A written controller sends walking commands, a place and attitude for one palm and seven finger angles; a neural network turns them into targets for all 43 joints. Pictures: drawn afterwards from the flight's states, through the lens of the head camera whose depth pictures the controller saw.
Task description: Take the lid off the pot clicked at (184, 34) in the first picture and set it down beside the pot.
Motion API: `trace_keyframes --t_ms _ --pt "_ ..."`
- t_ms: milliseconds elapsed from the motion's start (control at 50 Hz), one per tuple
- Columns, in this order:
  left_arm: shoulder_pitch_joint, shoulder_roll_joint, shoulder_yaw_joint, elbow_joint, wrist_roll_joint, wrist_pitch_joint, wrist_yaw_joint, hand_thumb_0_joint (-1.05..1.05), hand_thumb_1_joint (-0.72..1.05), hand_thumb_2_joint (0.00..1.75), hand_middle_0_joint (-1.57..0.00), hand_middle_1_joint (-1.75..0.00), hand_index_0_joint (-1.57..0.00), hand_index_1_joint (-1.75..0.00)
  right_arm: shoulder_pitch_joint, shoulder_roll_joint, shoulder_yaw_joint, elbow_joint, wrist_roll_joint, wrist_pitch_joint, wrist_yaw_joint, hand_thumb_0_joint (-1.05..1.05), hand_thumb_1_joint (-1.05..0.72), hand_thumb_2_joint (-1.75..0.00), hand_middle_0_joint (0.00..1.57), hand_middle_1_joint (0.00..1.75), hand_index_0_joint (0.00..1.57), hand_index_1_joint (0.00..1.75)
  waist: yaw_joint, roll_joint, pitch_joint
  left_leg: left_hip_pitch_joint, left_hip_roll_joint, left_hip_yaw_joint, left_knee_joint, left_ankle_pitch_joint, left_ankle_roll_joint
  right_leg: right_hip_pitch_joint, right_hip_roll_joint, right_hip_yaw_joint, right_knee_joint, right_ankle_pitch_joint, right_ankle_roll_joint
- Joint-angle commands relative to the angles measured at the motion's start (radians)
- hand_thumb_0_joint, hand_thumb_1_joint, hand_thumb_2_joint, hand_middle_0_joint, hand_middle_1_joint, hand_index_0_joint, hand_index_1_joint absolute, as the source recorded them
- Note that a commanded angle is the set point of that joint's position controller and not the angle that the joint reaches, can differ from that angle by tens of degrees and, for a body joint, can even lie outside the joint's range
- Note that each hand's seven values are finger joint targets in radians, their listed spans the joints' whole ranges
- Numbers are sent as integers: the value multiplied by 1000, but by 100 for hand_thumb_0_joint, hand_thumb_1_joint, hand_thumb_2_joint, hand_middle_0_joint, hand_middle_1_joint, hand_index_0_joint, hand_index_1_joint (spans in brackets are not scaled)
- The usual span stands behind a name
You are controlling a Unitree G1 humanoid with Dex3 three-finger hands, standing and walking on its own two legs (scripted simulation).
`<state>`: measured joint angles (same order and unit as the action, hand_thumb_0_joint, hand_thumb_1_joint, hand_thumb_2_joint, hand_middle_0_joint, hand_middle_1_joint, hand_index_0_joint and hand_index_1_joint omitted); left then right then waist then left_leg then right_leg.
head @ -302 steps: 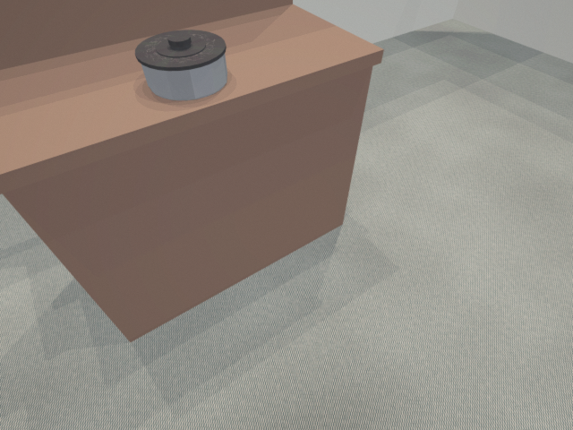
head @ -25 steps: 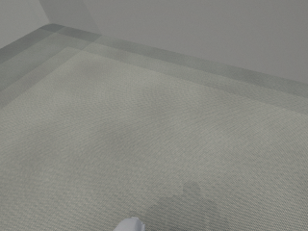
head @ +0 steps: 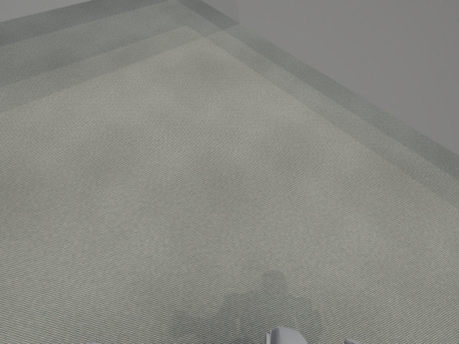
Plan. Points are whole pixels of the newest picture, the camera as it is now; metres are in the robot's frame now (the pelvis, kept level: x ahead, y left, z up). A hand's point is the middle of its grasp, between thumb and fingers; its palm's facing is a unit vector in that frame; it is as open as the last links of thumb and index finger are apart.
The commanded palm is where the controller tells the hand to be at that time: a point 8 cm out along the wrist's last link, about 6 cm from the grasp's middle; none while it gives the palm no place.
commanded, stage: turn to face it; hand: left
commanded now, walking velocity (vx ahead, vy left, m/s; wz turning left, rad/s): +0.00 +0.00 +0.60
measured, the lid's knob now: out of the picture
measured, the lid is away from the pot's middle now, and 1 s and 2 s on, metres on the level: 0.00 0.00 0.00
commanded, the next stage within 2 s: none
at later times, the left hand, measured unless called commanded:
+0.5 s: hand out of the picture +0.05 +0.17 -0.14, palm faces +0.29 -0.91 -0.29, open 7.4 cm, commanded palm none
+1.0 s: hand out of the picture -0.10 +0.25 -0.17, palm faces +0.61 -0.76 -0.25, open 7.4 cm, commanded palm none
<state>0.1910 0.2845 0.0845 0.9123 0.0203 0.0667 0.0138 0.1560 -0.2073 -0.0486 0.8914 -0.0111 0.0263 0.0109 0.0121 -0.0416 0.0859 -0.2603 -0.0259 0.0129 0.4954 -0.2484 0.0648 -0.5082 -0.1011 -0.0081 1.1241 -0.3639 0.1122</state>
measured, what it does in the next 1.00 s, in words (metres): steps on the spot, turning left: right foot, then left foot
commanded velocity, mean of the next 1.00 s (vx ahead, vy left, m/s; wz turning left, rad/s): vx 0.00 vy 0.00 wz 0.60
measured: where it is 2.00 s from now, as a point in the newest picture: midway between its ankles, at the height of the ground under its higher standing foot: outside the picture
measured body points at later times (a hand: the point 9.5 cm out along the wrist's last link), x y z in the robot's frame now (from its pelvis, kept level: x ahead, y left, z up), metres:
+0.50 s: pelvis +0.01 -0.05 +0.00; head +0.04 -0.07 +0.45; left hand +0.04 +0.22 -0.12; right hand +0.13 -0.29 -0.16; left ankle -0.05 +0.09 -0.65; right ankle +0.02 -0.16 -0.74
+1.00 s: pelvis -0.02 +0.03 +0.00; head -0.01 +0.08 +0.45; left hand -0.13 +0.29 -0.15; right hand +0.21 -0.12 -0.11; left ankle -0.05 +0.09 -0.74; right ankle +0.08 -0.14 -0.64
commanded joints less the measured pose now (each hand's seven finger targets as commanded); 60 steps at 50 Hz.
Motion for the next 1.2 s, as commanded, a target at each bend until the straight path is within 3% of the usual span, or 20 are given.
trace_keyframes --t_ms 0,140,240,260,280,300,320,380,420,520,640,680,700,720,740,760,820,880,960,1180 --pt "-28 62 13 -92 -4 -27 3 0 90 90 -20 -30 -20 -30 46 -226 -67 -58 -4 -15 -19 0 -90 -90 20 30 20 30 -32 145 -114 128 243 -296 -185 272 99 -47 8 24 -79 8 9" --pt "-97 45 1 -133 -13 -41 11 0 90 90 -20 -30 -20 -30 93 -230 -77 -37 -10 -8 -21 0 -90 -90 20 30 20 30 -54 184 -142 145 229 -408 -116 427 119 47 67 31 -314 -65 -10" --pt "11 62 4 -114 -21 -58 21 0 90 90 -20 -30 -20 -30 44 -218 -79 -49 -1 -3 -18 0 -90 -90 20 30 20 30 3 177 -185 5 163 -428 -19 412 60 334 92 22 -651 115 -33" --pt "42 92 11 -107 -19 -68 25 0 90 90 -20 -30 -20 -30 47 -184 -75 -51 7 -4 -15 0 -90 -90 20 30 20 30 18 96 -198 -104 117 -391 40 263 8 478 21 72 -778 200 -47" --pt "51 175 29 -109 -4 -75 33 0 90 90 -20 -30 -20 -30 73 -114 -64 -63 17 -5 -11 0 -90 -90 20 30 20 30 19 -182 -206 -311 -4 -208 225 -115 -74 631 -241 304 -851 259 -128" --pt "61 210 28 -121 -1 -70 32 0 90 90 -20 -30 -20 -30 62 -136 -69 -83 3 -2 -14 0 -90 -90 20 30 20 30 26 -234 -173 -356 -55 -93 449 -372 -112 519 -410 416 -851 359 -242" --pt "32 183 19 -130 -2 -67 32 0 90 90 -20 -30 -20 -30 61 -154 -77 -76 -7 6 -9 0 -90 -90 20 30 20 30 8 -114 -134 -329 -14 -119 604 -333 -105 403 -378 335 -841 326 -274" --pt "-69 88 -3 -143 -7 -76 26 0 90 90 -20 -30 -20 -30 78 -142 -75 -25 -10 28 12 0 -90 -90 20 30 20 30 -47 -122 -38 -332 42 -70 735 -165 -130 335 -219 115 -815 385 -216" --pt "-32 84 -5 -134 -4 -81 23 0 90 90 -20 -30 -20 -30 71 -128 -67 -27 -7 29 17 0 -90 -90 20 30 20 30 -36 -143 -51 -338 47 -38 723 -136 -145 379 -197 36 -790 477 -208" --pt "64 125 6 -102 5 -74 22 0 90 90 -20 -30 -20 -30 -40 -122 -55 -57 -2 36 21 0 -90 -90 20 30 20 30 14 -158 -49 -299 61 19 563 -168 -157 427 -229 -15 -770 543 -224" --pt "78 165 23 -88 13 -61 18 0 90 90 -20 -30 -20 -30 -86 -111 -39 -81 5 16 26 0 -90 -90 20 30 20 30 36 -215 -89 -145 45 94 265 -181 -126 436 -259 -76 -687 604 -211" --pt "69 173 28 -85 6 -57 15 0 90 90 -20 -30 -20 -30 -22 -133 -42 -69 2 6 22 0 -90 -90 20 30 20 30 -1 -170 -136 -24 29 112 77 -57 -112 423 -247 -125 -581 591 -167" --pt "66 163 28 -86 -3 -54 13 0 90 90 -20 -30 -20 -30 53 -171 -54 -51 -1 -2 22 0 -90 -90 20 30 20 30 -45 -90 -184 132 42 81 -67 94 -98 346 -228 -161 -433 523 -121" --pt "71 108 19 -113 -11 -51 5 0 90 90 -20 -30 -20 -30 133 -289 -83 -41 -8 -15 15 0 -90 -90 20 30 20 30 -89 208 -254 348 261 -207 -111 380 -6 95 -110 -198 -189 126 -45" --pt "13 56 -5 -153 -9 -47 5 0 90 90 -20 -30 -20 -30 206 -367 -101 -32 5 -12 6 0 -90 -90 20 30 20 30 -118 365 -274 387 436 -422 -103 782 100 -81 -18 -107 -15 -317 -3" --pt "1 82 1 -154 -4 -36 11 0 90 90 -20 -30 -20 -30 207 -352 -96 -19 5 -4 2 0 -90 -90 20 30 20 30 -108 253 -267 350 457 -364 -80 744 150 -94 -45 -24 57 -297 -20" --pt "-21 86 12 -101 -1 -28 6 0 90 90 -20 -30 -20 -30 47 -255 -64 -55 -1 -12 -20 0 -90 -90 20 30 20 30 -47 216 -127 170 287 -264 -140 512 70 -92 -42 26 111 -60 -10" --pt "42 88 16 -65 2 -26 -4 0 90 90 -20 -30 -20 -30 5 -229 -52 -69 4 -20 -18 0 -90 -90 20 30 20 30 -7 183 -118 124 217 -209 -182 387 36 -51 -24 18 88 50 1" --pt "23 93 17 -66 3 -25 4 0 90 90 -20 -30 -20 -30 54 -223 -56 -54 6 -21 -19 0 -90 -90 20 30 20 30 -17 153 -112 147 211 -269 -206 331 37 -68 -8 33 45 82 15" --pt "-119 67 3 -138 -10 -36 16 0 90 90 -20 -30 -20 -30 134 -220 -70 -29 -9 -11 -25 0 -90 -90 20 30 20 30 -59 161 -117 166 223 -490 -162 320 127 -35 48 62 -216 -45 -3"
